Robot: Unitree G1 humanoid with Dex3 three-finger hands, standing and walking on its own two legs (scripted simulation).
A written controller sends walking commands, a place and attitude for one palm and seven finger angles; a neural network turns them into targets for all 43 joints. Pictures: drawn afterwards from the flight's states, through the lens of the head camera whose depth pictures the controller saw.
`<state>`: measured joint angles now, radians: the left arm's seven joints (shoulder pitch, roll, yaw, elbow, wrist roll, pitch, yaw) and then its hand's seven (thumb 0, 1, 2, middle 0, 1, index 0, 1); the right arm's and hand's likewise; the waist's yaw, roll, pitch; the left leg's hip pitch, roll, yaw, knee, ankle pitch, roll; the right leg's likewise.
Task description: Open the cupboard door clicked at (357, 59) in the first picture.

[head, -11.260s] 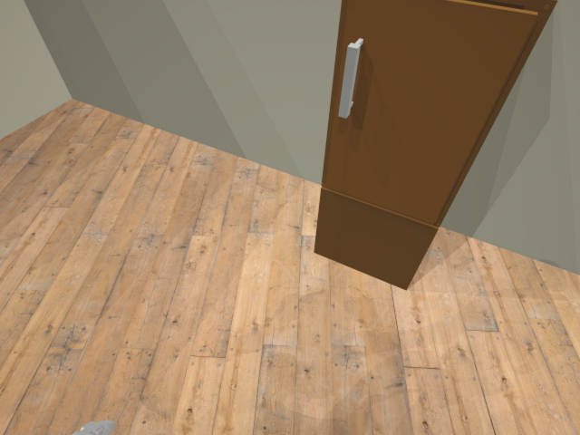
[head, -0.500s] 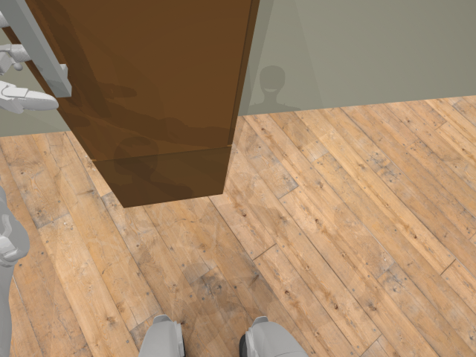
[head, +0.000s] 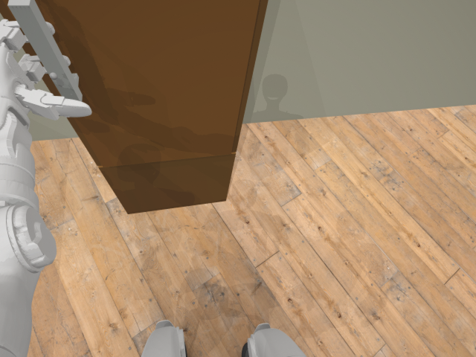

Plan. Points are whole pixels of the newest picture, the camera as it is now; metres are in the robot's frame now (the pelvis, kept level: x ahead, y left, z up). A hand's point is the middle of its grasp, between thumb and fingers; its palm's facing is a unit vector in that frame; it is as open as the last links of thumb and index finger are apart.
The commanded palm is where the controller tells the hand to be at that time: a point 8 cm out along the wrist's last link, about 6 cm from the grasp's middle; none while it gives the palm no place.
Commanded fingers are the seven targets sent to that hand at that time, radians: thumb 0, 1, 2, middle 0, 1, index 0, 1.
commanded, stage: slide the fingers in behind the handle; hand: left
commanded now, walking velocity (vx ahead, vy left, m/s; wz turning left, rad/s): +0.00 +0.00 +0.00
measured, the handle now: (53, 49) +0.58 +0.24 +0.11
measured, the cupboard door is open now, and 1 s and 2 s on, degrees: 0 0 22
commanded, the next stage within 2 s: close the thumb around the handle in 0.48 s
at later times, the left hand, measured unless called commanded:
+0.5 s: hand (65, 75) +0.53 +0.21 +0.11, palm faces +0.10 -1.00 +0.00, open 14.0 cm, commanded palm +0.51 +0.25 +0.11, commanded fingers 0.00 -0.50 0.30 -0.30 -1.20 -0.30 -1.20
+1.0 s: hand (67, 76) +0.53 +0.21 +0.11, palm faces +0.10 -0.99 +0.00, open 9.2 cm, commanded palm +0.51 +0.25 +0.11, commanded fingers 0.00 0.73 0.83 -0.39 -1.33 -0.39 -1.33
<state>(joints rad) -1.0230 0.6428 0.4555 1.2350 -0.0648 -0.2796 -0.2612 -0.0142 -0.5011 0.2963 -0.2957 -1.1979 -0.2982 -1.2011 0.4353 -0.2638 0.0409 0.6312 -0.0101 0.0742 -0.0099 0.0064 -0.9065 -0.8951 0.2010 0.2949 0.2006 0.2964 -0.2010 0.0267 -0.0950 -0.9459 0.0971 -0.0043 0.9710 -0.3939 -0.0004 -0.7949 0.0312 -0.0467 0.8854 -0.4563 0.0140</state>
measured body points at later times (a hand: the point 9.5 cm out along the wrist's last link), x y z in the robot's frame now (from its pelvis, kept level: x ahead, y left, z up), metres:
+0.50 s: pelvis -0.01 -0.01 +0.00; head +0.12 +0.02 +0.43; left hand +0.52 +0.27 +0.11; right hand -0.03 -0.27 -0.10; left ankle +0.03 +0.12 -0.68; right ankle -0.03 -0.14 -0.68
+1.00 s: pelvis +0.00 -0.01 +0.00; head +0.12 +0.01 +0.43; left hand +0.52 +0.26 +0.12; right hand -0.03 -0.27 -0.11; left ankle +0.03 +0.12 -0.68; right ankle -0.03 -0.14 -0.68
